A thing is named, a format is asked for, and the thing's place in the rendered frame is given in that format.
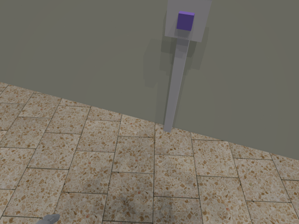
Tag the left robot hand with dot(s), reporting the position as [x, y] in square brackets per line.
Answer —
[49, 219]

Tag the panel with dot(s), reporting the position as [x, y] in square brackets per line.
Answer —
[201, 9]

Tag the button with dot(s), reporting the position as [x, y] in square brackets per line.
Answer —
[185, 20]

